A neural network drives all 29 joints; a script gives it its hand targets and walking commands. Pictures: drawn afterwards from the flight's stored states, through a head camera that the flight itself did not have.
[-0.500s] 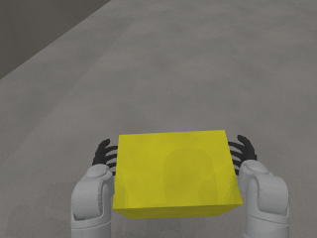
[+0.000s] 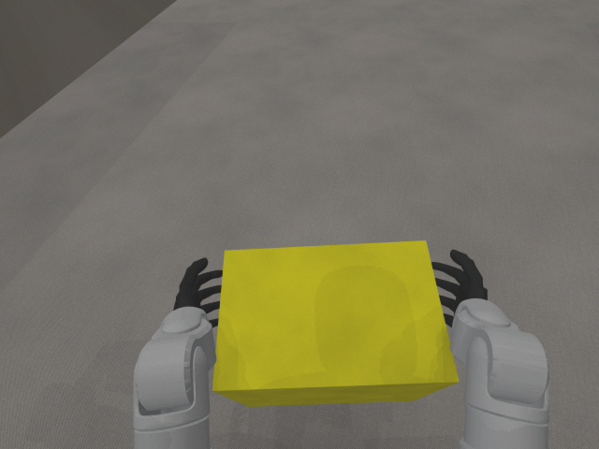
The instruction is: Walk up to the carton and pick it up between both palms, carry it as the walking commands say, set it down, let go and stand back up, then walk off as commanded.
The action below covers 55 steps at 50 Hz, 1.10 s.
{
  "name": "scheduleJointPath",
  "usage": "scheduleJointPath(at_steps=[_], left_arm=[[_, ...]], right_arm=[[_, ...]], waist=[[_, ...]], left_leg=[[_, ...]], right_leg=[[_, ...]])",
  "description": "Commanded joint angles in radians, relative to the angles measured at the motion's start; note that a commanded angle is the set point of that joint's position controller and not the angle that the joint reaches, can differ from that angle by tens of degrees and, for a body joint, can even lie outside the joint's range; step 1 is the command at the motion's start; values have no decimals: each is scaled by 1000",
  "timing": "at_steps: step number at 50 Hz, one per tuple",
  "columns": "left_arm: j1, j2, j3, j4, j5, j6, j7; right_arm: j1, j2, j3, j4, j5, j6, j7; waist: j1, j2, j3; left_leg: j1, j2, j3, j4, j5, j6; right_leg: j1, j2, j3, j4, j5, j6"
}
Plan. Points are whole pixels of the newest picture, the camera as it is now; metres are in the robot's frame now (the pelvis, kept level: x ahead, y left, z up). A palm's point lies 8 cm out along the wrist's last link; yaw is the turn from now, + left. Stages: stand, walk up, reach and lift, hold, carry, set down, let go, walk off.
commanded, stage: carry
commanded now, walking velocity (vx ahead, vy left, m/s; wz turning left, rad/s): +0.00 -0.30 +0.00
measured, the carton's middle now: (327, 332) +0.29 -0.01 -0.02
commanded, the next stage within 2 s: none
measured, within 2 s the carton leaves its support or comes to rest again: neither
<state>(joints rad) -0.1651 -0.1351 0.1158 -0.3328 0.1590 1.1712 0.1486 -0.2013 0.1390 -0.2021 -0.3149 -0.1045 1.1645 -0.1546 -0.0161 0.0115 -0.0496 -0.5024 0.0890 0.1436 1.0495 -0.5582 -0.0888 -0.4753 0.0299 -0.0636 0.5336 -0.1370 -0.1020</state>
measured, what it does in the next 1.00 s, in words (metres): steps to the right: left foot, then right foot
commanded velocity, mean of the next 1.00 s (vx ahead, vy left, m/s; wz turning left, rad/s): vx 0.00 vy -0.30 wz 0.00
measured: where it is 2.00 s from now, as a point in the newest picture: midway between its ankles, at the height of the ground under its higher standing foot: outside the picture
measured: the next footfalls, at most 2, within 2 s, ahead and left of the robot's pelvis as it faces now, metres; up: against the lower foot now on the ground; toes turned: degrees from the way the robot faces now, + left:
left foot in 0.22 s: -0.04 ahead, +0.12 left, +0.00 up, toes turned +10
right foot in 0.46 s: +0.06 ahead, -0.18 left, +0.00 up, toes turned -4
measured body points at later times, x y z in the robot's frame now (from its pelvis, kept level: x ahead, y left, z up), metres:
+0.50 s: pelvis -0.04 -0.09 +0.00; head -0.01 -0.09 +0.45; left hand +0.25 +0.08 +0.06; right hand +0.25 -0.26 +0.06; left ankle -0.08 +0.10 -0.72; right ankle +0.02 -0.18 -0.73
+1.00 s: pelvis -0.09 -0.15 +0.00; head -0.09 -0.14 +0.45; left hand +0.19 +0.02 +0.07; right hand +0.19 -0.32 +0.07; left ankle -0.14 +0.00 -0.73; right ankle -0.02 -0.20 -0.70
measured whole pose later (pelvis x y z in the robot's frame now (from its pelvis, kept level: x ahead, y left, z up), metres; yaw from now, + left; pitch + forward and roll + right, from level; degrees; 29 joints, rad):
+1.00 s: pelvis -0.09 -0.15 +0.00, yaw +0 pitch +2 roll -1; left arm -0.16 -0.13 0.13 -0.33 0.16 1.22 0.16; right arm -0.20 0.14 -0.20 -0.27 -0.10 1.18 -0.15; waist -0.01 0.00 -0.05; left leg -0.23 0.13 0.11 0.60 -0.38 -0.03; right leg -0.52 0.08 -0.12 0.76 -0.25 -0.04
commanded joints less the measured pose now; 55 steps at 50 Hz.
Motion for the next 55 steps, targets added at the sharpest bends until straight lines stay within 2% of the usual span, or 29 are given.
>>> scheduleJointPath(at_steps=[1,6,8,9,10,11,12,13,14,15,18,19,21,23,24,25,26,28,35,39,43,45,46,47,48,49,50,53,55], left_arm=[[-484,-939,-678,-95,-493,8,-363],[-475,-952,-683,-72,-479,15,-358],[-500,-953,-691,-85,-484,16,-356],[-508,-947,-691,-98,-480,14,-351],[-490,-950,-692,-92,-468,16,-350],[-511,-946,-697,-90,-470,14,-352],[-515,-954,-692,-49,-457,19,-359],[-602,-956,-690,-72,-471,18,-368],[-577,-946,-670,-44,-461,15,-369],[-552,-950,-669,-28,-448,8,-366],[-604,-947,-704,-59,-487,12,-358],[-625,-945,-729,-119,-507,12,-354],[-564,-947,-731,-100,-506,17,-354],[-528,-959,-746,-124,-525,9,-354],[-533,-952,-745,-150,-521,3,-351],[-530,-933,-719,-137,-511,-4,-352],[-537,-952,-717,-158,-523,-6,-352],[-491,-970,-705,-109,-501,1,-360],[-483,-944,-683,-101,-495,10,-364],[-473,-949,-695,-89,-487,14,-359],[-515,-954,-693,-95,-486,21,-353],[-519,-955,-705,-77,-482,29,-353],[-546,-947,-708,-99,-485,25,-352],[-544,-951,-710,-88,-474,20,-352],[-581,-945,-697,-78,-464,24,-360],[-609,-962,-688,-68,-469,24,-364],[-572,-959,-686,-40,-467,22,-371],[-598,-964,-712,-59,-486,16,-361],[-625,-948,-736,-115,-505,20,-354]], right_arm=[[-491,941,819,-37,458,35,363],[-519,948,811,-53,468,36,376],[-504,953,806,-40,459,40,376],[-479,949,796,-23,451,41,381],[-485,952,798,-33,450,40,384],[-485,957,798,-31,450,37,387],[-525,958,801,-42,450,35,388],[-524,966,800,-10,448,34,398],[-510,978,798,2,445,39,398],[-551,982,802,-21,452,36,403],[-505,976,770,26,444,34,397],[-489,973,768,14,442,33,390],[-471,957,772,-21,430,29,378],[-454,951,780,-60,423,18,372],[-459,947,780,-78,426,17,372],[-471,957,790,-79,438,18,371],[-505,969,806,-103,461,16,369],[-518,973,817,-111,471,11,367],[-479,945,812,-52,454,34,365],[-490,936,806,-62,460,36,372],[-491,952,796,-24,458,47,381],[-490,942,782,-19,449,46,384],[-499,960,783,-23,455,43,387],[-504,963,789,-32,461,40,390],[-506,954,788,-13,451,38,399],[-502,978,789,2,444,41,400],[-533,966,790,-32,444,38,401],[-542,985,771,-10,452,33,399],[-494,969,760,-2,433,35,387]], waist=[[30,-172,-347],[28,-178,-345],[28,-240,-361],[19,-206,-385],[8,-144,-416],[-12,-29,-381],[-14,247,-358],[-13,222,-175],[-13,62,-131],[0,22,-125],[11,155,-198],[7,244,-233],[-7,281,-296],[-1,183,-415],[0,86,-479],[4,-246,-492],[13,-278,-484],[17,-156,-443],[28,-166,-364],[30,-162,-355],[28,-220,-344],[17,-158,-357],[1,-97,-376],[-15,106,-359],[-10,314,-246],[-8,143,-139],[-3,72,-145],[11,150,-183],[0,279,-239]], left_leg=[[-36,-33,-47,19,28,46],[99,-40,-15,-183,40,75],[194,-65,39,-383,51,85],[284,-66,67,-530,102,96],[410,-10,41,-677,201,112],[555,140,-144,-752,235,154],[476,470,-576,-795,164,269],[279,568,-597,-866,214,334],[223,505,-507,-837,272,311],[239,410,-378,-778,350,247],[353,264,-200,-614,777,156],[396,272,-172,-567,904,148],[464,283,-170,-525,996,128],[415,218,-97,-379,845,67],[272,194,-86,-318,564,40],[34,78,-5,-161,19,5],[-54,-10,-3,3,-160,16],[-92,-14,-56,129,-118,39],[-31,-21,-53,42,23,38],[26,-19,-43,-89,49,52],[186,-44,15,-285,64,73],[327,-42,60,-569,144,96],[468,50,-20,-698,250,115],[559,291,-348,-770,168,178],[395,553,-620,-837,293,297],[289,523,-547,-818,351,304],[273,456,-438,-787,371,265],[358,285,-221,-628,740,149],[433,271,-164,-543,991,121]], right_leg=[[296,-225,238,-253,-104,-110],[228,-205,199,-314,-193,-88],[273,-165,155,-352,-98,-7],[278,-132,107,-334,-61,31],[220,-101,51,-281,-59,94],[16,-50,18,-152,-70,169],[-109,-54,76,201,-284,161],[-194,-83,130,456,-292,163],[-179,-99,196,595,-257,159],[-179,-90,187,605,-210,150],[-120,-66,85,345,-198,135],[-85,-75,68,207,-232,123],[-15,-58,18,-9,-201,105],[230,-52,-31,-248,48,87],[382,-146,54,-204,208,61],[517,-301,243,-132,534,-13],[536,-306,267,-82,631,-70],[504,-279,173,-53,636,-129],[324,-242,208,-225,10,-104],[277,-236,202,-258,-93,-114],[206,-186,133,-313,-169,-50],[198,-131,66,-299,-118,42],[112,-94,14,-211,-85,103],[-64,-56,11,-1,-128,152],[-173,-32,42,298,-312,163],[-177,-98,167,485,-262,143],[-177,-96,168,546,-243,153],[-125,-71,95,356,-193,136],[-59,-64,33,122,-220,118]])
